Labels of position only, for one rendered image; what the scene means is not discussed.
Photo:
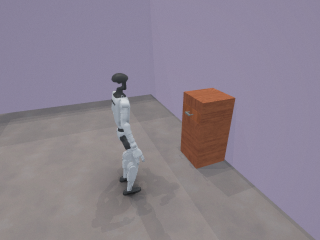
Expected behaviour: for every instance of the robot right upper arm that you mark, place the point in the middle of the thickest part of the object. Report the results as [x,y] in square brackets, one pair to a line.
[124,106]

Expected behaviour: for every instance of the drawer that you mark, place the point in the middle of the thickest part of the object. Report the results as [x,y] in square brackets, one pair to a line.
[196,115]

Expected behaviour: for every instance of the robot left foot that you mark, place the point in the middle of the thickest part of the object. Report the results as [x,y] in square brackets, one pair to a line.
[122,179]

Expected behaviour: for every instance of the robot right hand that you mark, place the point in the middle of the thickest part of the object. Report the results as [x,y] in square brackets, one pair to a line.
[136,154]

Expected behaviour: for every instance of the right robot thigh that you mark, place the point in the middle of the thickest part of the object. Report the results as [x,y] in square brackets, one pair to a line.
[126,145]

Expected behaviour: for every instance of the cabinet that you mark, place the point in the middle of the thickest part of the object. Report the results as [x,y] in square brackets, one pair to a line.
[206,143]

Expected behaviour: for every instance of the robot right forearm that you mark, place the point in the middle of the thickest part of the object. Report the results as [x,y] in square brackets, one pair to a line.
[129,136]

